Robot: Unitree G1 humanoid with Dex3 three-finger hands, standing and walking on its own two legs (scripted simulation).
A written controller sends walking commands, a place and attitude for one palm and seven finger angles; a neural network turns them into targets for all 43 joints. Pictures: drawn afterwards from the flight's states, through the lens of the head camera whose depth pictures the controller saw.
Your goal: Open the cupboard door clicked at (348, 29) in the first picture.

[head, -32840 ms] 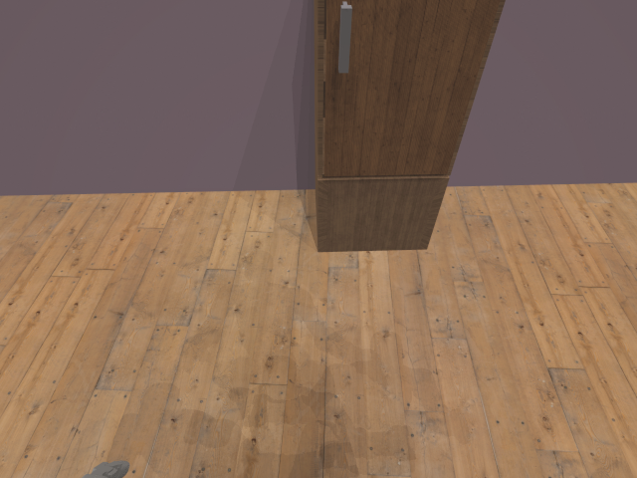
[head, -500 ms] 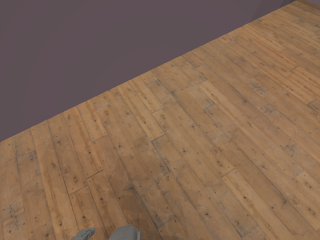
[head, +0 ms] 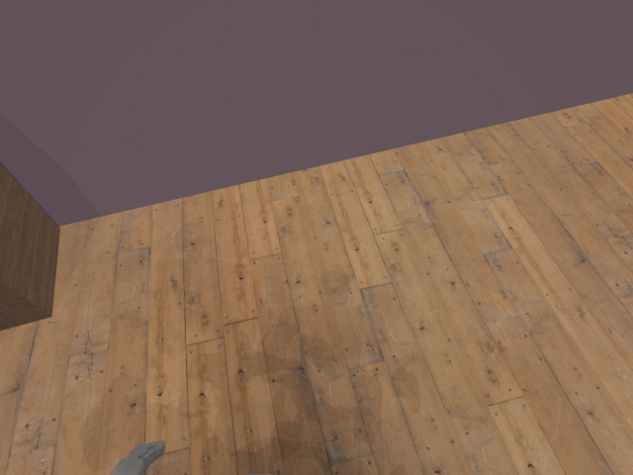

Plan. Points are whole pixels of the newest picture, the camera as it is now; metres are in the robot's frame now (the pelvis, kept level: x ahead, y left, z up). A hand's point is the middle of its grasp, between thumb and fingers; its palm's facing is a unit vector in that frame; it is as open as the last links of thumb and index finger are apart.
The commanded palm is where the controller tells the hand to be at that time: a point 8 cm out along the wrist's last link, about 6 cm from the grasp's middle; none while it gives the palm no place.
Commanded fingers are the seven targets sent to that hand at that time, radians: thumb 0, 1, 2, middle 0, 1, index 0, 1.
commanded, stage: turn to face it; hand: left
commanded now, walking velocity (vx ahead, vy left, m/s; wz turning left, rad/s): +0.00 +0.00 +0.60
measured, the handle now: out of the picture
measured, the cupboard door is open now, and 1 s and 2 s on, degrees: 40 40 40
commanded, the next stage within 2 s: take the last steps up to it in 1.52 s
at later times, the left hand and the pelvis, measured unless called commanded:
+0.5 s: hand out of the picture +0.00 +0.23 -0.18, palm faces +0.35 -0.90 -0.25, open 7.4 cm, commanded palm none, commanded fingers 0.00 0.90 0.90 -0.20 -0.30 -0.20 -0.30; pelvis +0.03 +0.01 -0.01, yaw +19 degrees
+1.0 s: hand out of the picture +0.04 +0.17 -0.15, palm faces +0.59 -0.77 -0.25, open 7.4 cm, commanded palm none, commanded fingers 0.00 0.90 0.90 -0.20 -0.30 -0.20 -0.30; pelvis +0.08 -0.02 +0.01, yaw +38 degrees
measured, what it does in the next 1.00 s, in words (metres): steps on the spot, turning left: right foot, then left foot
